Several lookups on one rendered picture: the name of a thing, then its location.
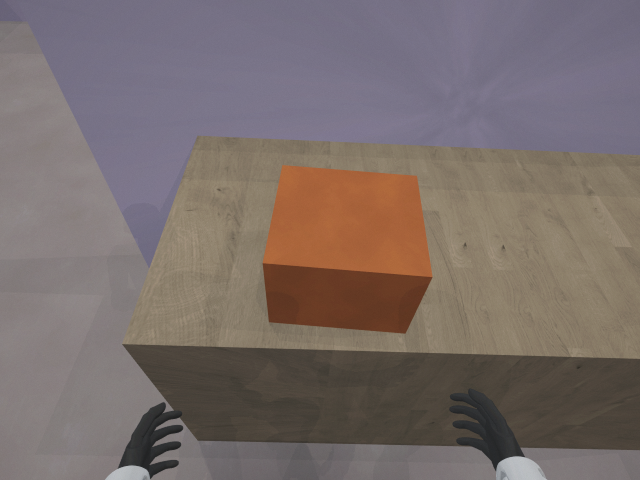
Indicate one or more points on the pedestal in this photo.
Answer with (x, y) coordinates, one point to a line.
(534, 301)

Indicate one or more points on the right robot hand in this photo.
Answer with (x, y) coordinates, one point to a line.
(498, 441)

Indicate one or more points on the left robot hand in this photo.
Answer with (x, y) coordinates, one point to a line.
(139, 451)

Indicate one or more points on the carton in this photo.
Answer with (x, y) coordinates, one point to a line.
(346, 249)

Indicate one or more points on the right robot forearm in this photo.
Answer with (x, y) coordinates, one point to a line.
(518, 468)

